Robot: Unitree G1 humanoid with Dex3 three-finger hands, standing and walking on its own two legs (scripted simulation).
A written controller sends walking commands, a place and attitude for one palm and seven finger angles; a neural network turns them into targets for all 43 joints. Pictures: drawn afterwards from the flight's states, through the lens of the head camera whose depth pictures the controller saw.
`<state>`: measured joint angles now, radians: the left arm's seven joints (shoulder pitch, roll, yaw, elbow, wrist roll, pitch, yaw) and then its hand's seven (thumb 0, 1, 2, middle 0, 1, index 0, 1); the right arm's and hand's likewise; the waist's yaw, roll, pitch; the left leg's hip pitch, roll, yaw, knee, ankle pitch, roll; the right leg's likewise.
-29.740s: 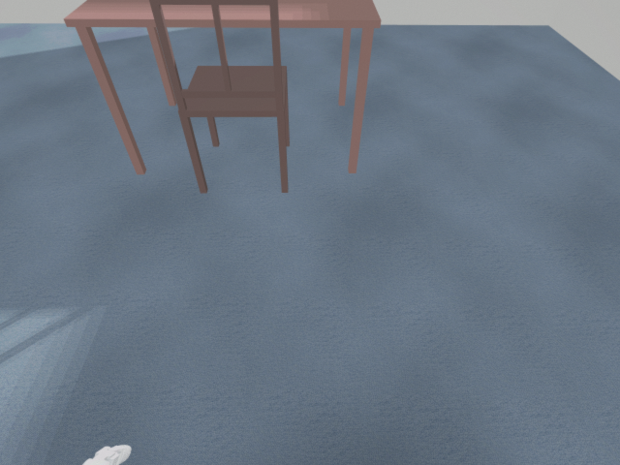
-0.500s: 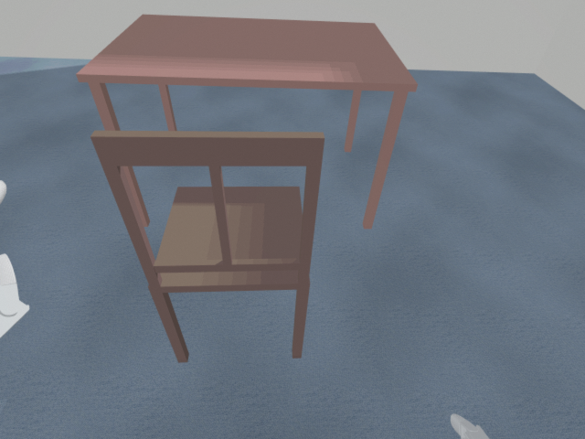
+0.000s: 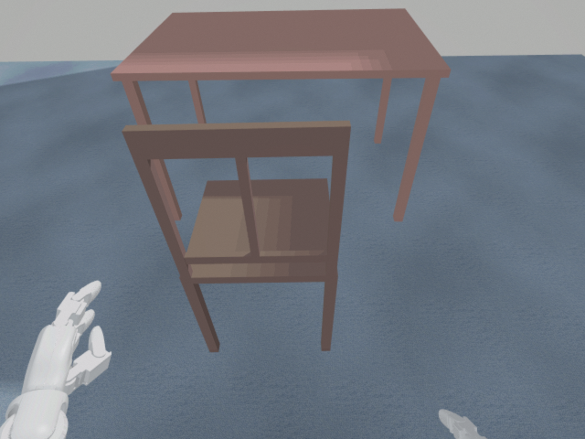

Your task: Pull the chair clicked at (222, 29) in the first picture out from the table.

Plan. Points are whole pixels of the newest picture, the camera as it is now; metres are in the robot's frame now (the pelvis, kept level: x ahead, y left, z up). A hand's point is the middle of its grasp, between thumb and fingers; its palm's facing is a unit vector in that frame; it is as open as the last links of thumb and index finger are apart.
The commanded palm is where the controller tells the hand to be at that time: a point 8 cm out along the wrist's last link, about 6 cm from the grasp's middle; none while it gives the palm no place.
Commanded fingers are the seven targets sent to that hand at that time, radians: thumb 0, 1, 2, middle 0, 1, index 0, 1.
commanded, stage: let the arm hang, fingers relaxed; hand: left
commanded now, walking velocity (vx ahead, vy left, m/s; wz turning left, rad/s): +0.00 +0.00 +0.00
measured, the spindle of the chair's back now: (249, 210) +0.62 +0.14 -0.07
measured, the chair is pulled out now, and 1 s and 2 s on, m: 0.53 0.53 0.53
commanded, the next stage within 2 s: look to check the result in 0.98 s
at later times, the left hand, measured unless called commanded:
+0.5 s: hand out of the picture -0.03 +0.18 -0.15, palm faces -0.03 -0.97 -0.25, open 7.3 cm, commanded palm none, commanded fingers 0.00 0.90 0.90 -0.20 -0.30 -0.20 -0.30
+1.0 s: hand out of the picture +0.00 +0.13 -0.15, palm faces -0.03 -0.98 -0.18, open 7.3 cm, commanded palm none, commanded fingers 0.00 0.90 0.90 -0.20 -0.30 -0.20 -0.30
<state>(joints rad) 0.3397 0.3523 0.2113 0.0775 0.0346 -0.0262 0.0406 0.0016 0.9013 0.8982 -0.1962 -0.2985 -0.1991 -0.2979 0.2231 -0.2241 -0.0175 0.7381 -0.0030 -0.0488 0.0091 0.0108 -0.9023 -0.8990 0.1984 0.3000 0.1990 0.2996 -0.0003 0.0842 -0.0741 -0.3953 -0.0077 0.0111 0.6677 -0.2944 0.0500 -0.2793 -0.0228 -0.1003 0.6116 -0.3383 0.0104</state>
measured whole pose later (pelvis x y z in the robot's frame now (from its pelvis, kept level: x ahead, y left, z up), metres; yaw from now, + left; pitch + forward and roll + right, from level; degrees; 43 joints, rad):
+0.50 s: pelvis +0.00 -0.01 +0.02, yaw -1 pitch -1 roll -1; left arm 0.38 0.19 -0.02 1.03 0.01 0.02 0.03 0.00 0.93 0.90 -0.20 -0.30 -0.20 -0.30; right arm 0.34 -0.16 0.00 1.02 -0.01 0.01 -0.01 0.01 -0.91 -0.90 0.19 0.30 0.19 0.30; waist -0.01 0.04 0.07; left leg -0.25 -0.01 0.03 0.45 -0.18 0.03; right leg -0.16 -0.02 -0.08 0.44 -0.25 -0.01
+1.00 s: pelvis +0.01 -0.03 +0.02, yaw -2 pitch -2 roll +0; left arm 0.32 0.12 -0.03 1.07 0.01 -0.01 0.04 0.01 0.92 0.90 -0.20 -0.30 -0.20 -0.30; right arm 0.33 -0.12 0.00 1.08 -0.01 0.00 -0.03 0.01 -0.91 -0.90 0.19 0.30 0.19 0.30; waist -0.01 0.02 0.07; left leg -0.22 0.01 0.03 0.43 -0.19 0.01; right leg -0.14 0.00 -0.07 0.43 -0.26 -0.03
